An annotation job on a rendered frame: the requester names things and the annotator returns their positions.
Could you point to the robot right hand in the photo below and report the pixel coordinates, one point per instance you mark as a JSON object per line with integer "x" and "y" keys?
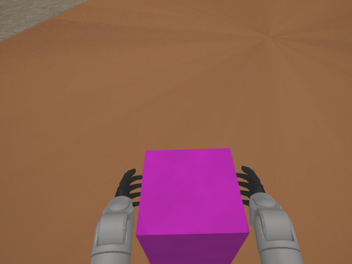
{"x": 253, "y": 184}

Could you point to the robot left hand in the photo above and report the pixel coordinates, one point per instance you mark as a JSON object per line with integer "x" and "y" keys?
{"x": 125, "y": 188}

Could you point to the carton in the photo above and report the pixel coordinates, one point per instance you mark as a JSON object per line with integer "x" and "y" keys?
{"x": 190, "y": 210}

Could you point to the right robot forearm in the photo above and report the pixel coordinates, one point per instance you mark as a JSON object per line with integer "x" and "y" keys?
{"x": 275, "y": 235}

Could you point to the left robot forearm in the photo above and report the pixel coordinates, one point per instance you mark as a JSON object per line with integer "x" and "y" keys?
{"x": 113, "y": 234}

